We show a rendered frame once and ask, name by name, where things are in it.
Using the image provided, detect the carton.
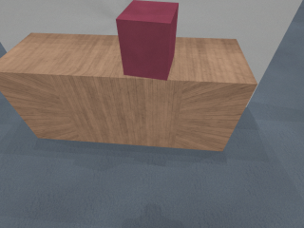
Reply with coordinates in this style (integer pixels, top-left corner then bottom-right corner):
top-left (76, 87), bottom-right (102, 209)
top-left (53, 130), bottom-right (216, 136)
top-left (116, 0), bottom-right (179, 81)

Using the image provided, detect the pedestal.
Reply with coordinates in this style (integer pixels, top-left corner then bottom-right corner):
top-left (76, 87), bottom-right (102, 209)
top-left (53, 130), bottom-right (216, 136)
top-left (0, 32), bottom-right (257, 152)

